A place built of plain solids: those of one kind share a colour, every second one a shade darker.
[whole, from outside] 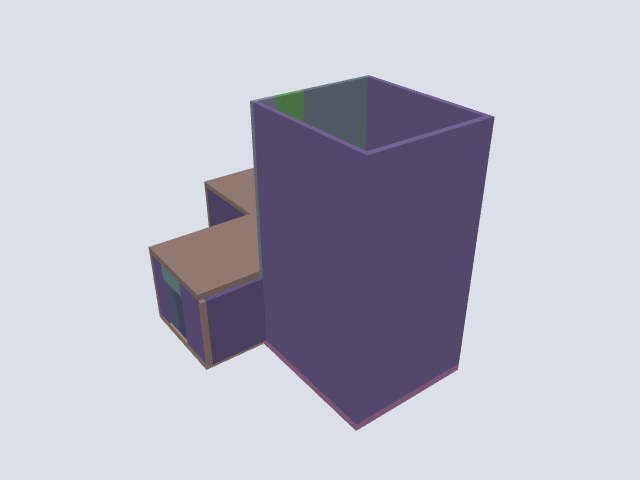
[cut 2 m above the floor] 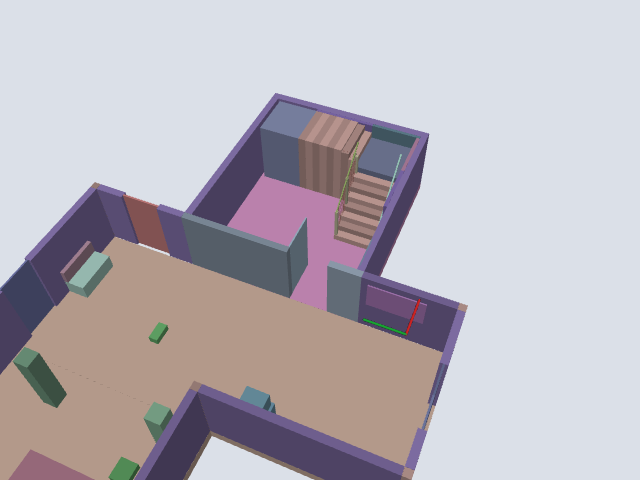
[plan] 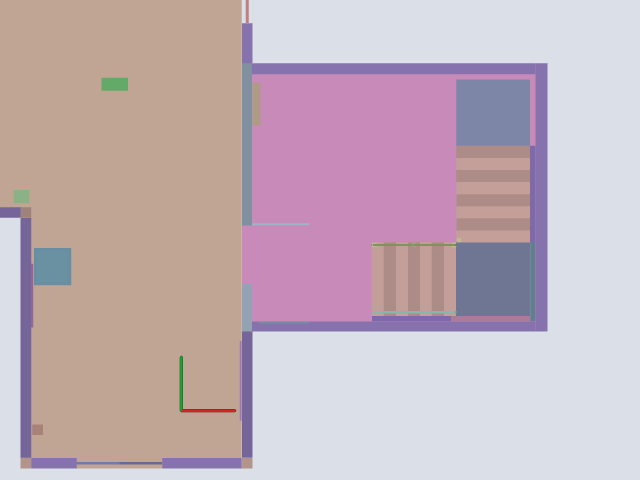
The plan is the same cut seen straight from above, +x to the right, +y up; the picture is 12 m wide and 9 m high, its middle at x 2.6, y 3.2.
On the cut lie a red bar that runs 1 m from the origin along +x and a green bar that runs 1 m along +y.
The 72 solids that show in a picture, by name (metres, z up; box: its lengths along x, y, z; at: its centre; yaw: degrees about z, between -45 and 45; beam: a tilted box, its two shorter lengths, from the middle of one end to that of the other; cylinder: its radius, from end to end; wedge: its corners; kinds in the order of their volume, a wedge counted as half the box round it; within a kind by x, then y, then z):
{
 "wall_1": {"box": [4.0, 0.2, 2.9], "at": [-5.01, 3.71, 1.45]},
 "wall_2": {"box": [4.46, 0.2, 2.9], "at": [-4.79, 9.27, 1.45]},
 "wall_3": {"box": [0.2, 4.5, 2.9], "at": [-2.92, 1.36, 1.45]},
 "wall_4": {"box": [0.86, 0.2, 2.9], "at": [-2.39, -0.98, 1.45]},
 "wall_5": {"box": [2.7, 0.2, 2.9], "at": [-0.21, 9.27, 1.45]},
 "wall_6": {"box": [1.5, 0.2, 2.9], "at": [0.39, -0.98, 1.45]},
 "wall_7": {"box": [0.2, 2.37, 2.9], "at": [1.24, 0.3, 1.45]},
 "wall_8": {"box": [0.2, 0.75, 2.9], "at": [1.24, 6.89, 1.45]},
 "wall_9": {"box": [0.2, 0.8, 2.9], "at": [1.24, 8.77, 1.45]},
 "wall_10": {"box": [5.31, 0.19, 9.64], "at": [3.98, 1.58, 4.82]},
 "wall_11": {"box": [5.31, 0.21, 9.64], "at": [3.98, 6.41, 4.82]},
 "wall_12": {"box": [0.23, 5.03, 9.64], "at": [6.75, 4.0, 4.82]},
 "lobby_floor_slab_1": {"box": [4.2, 5.75, 0.3], "at": [-5.12, 6.49, -0.15]},
 "lobby_floor_slab_2": {"box": [4.15, 10.45, 0.3], "at": [-0.94, 4.14, -0.15]},
 "lobby_ceiling_slab_1": {"box": [4.2, 5.75, 0.25], "at": [-5.12, 6.49, 3.02]},
 "lobby_ceiling_slab_2": {"box": [4.15, 10.45, 0.25], "at": [-0.94, 4.14, 3.02]},
 "landing_slab_1": {"box": [1.39, 1.38, 1.55], "at": [5.84, 2.47, 0.78]},
 "landing_slab_2": {"box": [1.38, 1.25, 3.3], "at": [5.85, 5.59, 1.65]},
 "floor_slab_1": {"box": [5.73, 5.03, 0.3], "at": [4.0, 4.0, -0.15]},
 "tread_slab_1": {"box": [0.23, 1.38, 0.19], "at": [3.69, 2.47, 0.1]},
 "tread_slab_2": {"box": [0.23, 1.38, 0.39], "at": [3.91, 2.47, 0.19]},
 "tread_slab_3": {"box": [0.23, 1.38, 0.58], "at": [4.14, 2.47, 0.29]},
 "tread_slab_4": {"box": [0.23, 1.38, 0.78], "at": [4.36, 2.47, 0.39]},
 "tread_slab_5": {"box": [0.23, 1.38, 0.97], "at": [4.59, 2.47, 0.49]},
 "tread_slab_6": {"box": [0.23, 1.38, 1.16], "at": [4.81, 2.47, 0.58]},
 "tread_slab_7": {"box": [0.23, 1.38, 1.36], "at": [5.04, 2.47, 0.68]},
 "tread_slab_8": {"box": [1.38, 0.23, 1.75], "at": [5.85, 3.27, 0.88]},
 "tread_slab_9": {"box": [1.38, 0.24, 1.94], "at": [5.85, 3.49, 0.97]},
 "tread_slab_10": {"box": [1.38, 0.23, 2.14], "at": [5.85, 3.72, 1.07]},
 "tread_slab_11": {"box": [1.38, 0.23, 2.33], "at": [5.85, 3.95, 1.17]},
 "tread_slab_12": {"box": [1.38, 0.24, 2.52], "at": [5.85, 4.17, 1.26]},
 "tread_slab_13": {"box": [1.38, 0.24, 2.72], "at": [5.85, 4.4, 1.36]},
 "tread_slab_14": {"box": [1.38, 0.23, 2.91], "at": [5.85, 4.63, 1.46]},
 "tread_slab_15": {"box": [1.38, 0.23, 3.11], "at": [5.85, 4.85, 1.55]},
 "wall_cheek_1": {"box": [0.19, 0.89, 9.64], "at": [1.23, 1.93, 4.82]},
 "wall_cheek_2": {"box": [0.19, 3.04, 9.64], "at": [1.23, 4.99, 4.82]},
 "wall_wall_1": {"box": [1.48, 0.1, 9.0], "at": [4.32, 1.73, 4.5]},
 "wall_wall_2": {"box": [0.1, 1.81, 9.0], "at": [6.59, 4.06, 4.5]},
 "lobby_desk_body_1": {"box": [0.75, 2.6, 1.15], "at": [-5.59, 5.23, 0.57]},
 "wall_head_1": {"box": [0.19, 1.1, 7.52], "at": [1.23, 2.92, 5.88]},
 "wall_land_far_wall_1": {"box": [0.1, 1.48, 9.0], "at": [6.59, 2.42, 4.5]},
 "wall_land_wall_1": {"box": [1.48, 0.1, 9.0], "at": [5.8, 1.73, 4.5]},
 "lobby_column_shaft_1": {"box": [0.4, 0.4, 2.9], "at": [-3.75, 4.14, 1.45]},
 "lobby_column_shaft_2": {"box": [0.4, 0.4, 2.9], "at": [-3.75, 7.49, 1.45]},
 "wallpost_1": {"box": [0.2, 0.2, 2.9], "at": [-7.12, 3.71, 1.45]},
 "wallpost_2": {"box": [0.2, 0.2, 2.9], "at": [-2.92, -0.98, 1.45]},
 "wallpost_3": {"box": [0.2, 0.2, 2.9], "at": [-2.92, 3.71, 1.45]},
 "wallpost_4": {"box": [0.2, 0.2, 2.9], "at": [1.24, -0.98, 1.45]},
 "wallpost_5": {"box": [0.2, 0.2, 2.9], "at": [1.24, 9.27, 1.45]},
 "lobby_seats_seat_1": {"box": [1.2, 0.6, 0.45], "at": [-0.41, 8.87, 0.22]},
 "lobby_planter_box_1": {"box": [0.7, 0.7, 0.65], "at": [-2.42, 2.7, 0.32]},
 "wall_head_lobby_entrance_1": {"box": [1.6, 0.2, 0.7], "at": [-1.16, -0.98, 2.55]},
 "lobby_entrance_leaf_1": {"box": [0.8, 0.05, 2.2], "at": [-1.56, -0.98, 1.1]},
 "lobby_entrance_leaf_2": {"box": [0.8, 0.05, 2.2], "at": [-0.76, -0.98, 1.1]},
 "lobby_planter_plant_1": {"box": [0.58, 0.58, 0.5], "at": [-2.42, 2.7, 0.9]},
 "lobby_lift_leaf_1": {"box": [0.06, 1.1, 2.1], "at": [1.24, 7.82, 1.05]},
 "lobby_back_door_leaf_1": {"box": [1.0, 0.05, 2.1], "at": [-2.06, 9.27, 1.05]},
 "door_front_leaf_open_1": {"box": [1.08, 0.045, 2.1], "at": [1.86, 3.5, 1.06]},
 "furn_radiator_column_body_1": {"box": [0.15, 0.81, 0.76], "at": [1.41, 5.75, 0.38]},
 "door_leaf_1": {"box": [0.94, 0.045, 2.1], "at": [1.93, 1.65, 1.05]},
 "lobby_board_panel_1": {"box": [0.04, 1.2, 0.8], "at": [-2.79, 2.16, 1.5]},
 "lobby_board_panel_2": {"box": [0.04, 1.5, 0.8], "at": [1.11, 0.56, 1.4]},
 "lobby_left_box_1": {"box": [0.5, 0.45, 0.2], "at": [-4.63, 4.87, 0.1]},
 "lobby_left_box_2": {"box": [0.5, 0.25, 0.2], "at": [-1.25, 6.12, 0.1]},
 "lobby_seats_back_1": {"box": [1.2, 0.12, 0.4], "at": [-0.41, 9.11, 0.65]},
 "lobby_wet_floor_sign_body_1": {"box": [0.3, 0.25, 0.62], "at": [-3.0, 4.01, 0.31]},
 "lobby_extinguisher_body_1": {"box": [0.2, 0.2, 0.6], "at": [-2.69, -0.36, 0.3]},
 "posts_1": {"box": [0.08, 0.08, 0.97], "at": [3.62, 3.11, 0.68]},
 "posts_2": {"box": [0.08, 0.08, 1.03], "at": [4.37, 3.11, 1.29]},
 "posts_3": {"box": [0.08, 0.08, 1.1], "at": [5.11, 3.11, 1.91]},
 "handrail_rail_1": {"beam": [0.045, 0.045], "from": [3.58, 1.84, 1.13], "to": [5.16, 1.84, 2.49]},
 "rail_top_1": {"beam": [0.04, 0.04], "from": [3.58, 3.11, 1.13], "to": [5.16, 3.11, 2.49]}
}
